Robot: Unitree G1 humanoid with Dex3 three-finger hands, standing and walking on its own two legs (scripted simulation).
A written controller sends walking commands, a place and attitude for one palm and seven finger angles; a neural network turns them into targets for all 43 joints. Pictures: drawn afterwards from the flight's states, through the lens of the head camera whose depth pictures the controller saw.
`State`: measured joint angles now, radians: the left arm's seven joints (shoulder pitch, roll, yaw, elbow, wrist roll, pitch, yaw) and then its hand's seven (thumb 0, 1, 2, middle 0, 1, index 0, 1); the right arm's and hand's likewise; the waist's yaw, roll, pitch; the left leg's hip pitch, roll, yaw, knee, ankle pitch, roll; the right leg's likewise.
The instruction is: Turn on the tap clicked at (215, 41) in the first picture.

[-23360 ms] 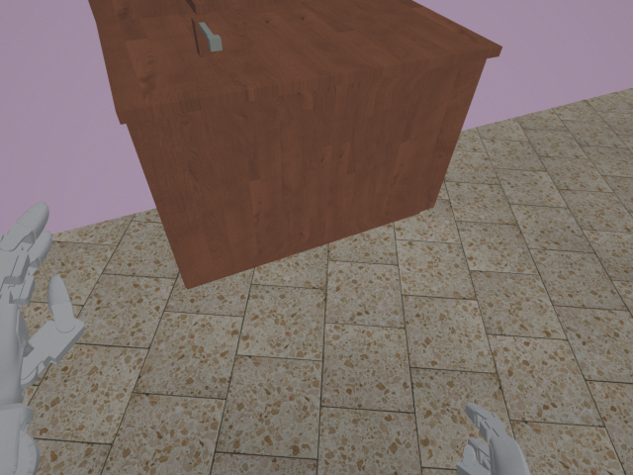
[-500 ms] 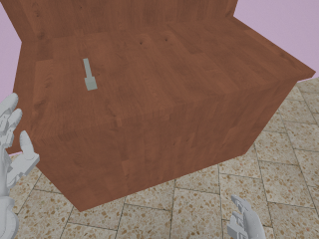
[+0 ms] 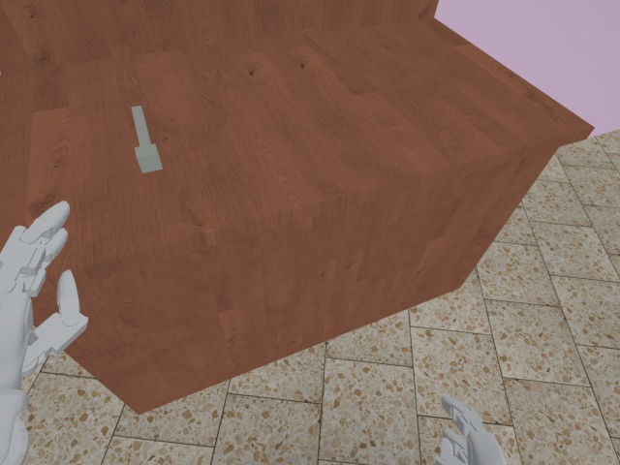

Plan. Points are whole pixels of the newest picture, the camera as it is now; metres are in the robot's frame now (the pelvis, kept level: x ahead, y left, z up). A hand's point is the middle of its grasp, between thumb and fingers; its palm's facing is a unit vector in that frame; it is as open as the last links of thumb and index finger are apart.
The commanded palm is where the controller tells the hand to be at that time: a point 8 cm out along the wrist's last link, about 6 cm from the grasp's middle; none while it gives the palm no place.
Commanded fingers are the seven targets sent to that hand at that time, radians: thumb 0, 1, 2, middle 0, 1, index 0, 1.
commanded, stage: shuffle to correct the standing spot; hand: left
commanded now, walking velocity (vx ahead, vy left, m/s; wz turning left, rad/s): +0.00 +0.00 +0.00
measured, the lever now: (148, 158) +0.47 +0.28 +0.12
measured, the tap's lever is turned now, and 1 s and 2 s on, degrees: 0 0 0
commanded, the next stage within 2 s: come to a stop and stand still in 1.20 s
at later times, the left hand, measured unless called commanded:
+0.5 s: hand (88, 261) +0.26 +0.25 +0.16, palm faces +0.48 -0.82 -0.32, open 7.5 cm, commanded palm +0.20 +0.27 +0.18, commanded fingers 0.00 0.90 0.90 -0.20 -0.30 -0.20 -0.30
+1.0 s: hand (143, 242) +0.29 +0.21 +0.16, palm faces +0.51 -0.77 -0.38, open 7.4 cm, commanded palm +0.24 +0.23 +0.18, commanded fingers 0.00 0.90 0.90 -0.20 -0.30 -0.20 -0.30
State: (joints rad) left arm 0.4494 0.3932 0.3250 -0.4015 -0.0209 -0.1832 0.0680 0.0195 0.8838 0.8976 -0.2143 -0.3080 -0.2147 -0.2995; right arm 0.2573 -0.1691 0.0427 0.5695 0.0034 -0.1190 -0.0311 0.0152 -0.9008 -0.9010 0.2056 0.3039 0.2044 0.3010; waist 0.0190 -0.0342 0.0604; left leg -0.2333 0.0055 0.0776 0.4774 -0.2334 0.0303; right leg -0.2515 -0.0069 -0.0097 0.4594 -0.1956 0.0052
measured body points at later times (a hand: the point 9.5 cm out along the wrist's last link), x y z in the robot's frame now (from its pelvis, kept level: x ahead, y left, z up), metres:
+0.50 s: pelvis +0.06 -0.02 -0.02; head +0.08 +0.01 +0.43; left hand +0.23 +0.29 +0.18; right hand +0.26 -0.21 -0.09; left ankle +0.02 +0.09 -0.73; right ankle +0.03 -0.12 -0.74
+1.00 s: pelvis +0.11 -0.07 -0.02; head +0.12 -0.05 +0.43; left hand +0.26 +0.24 +0.18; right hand +0.30 -0.28 -0.11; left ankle +0.09 +0.04 -0.69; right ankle +0.22 -0.13 -0.74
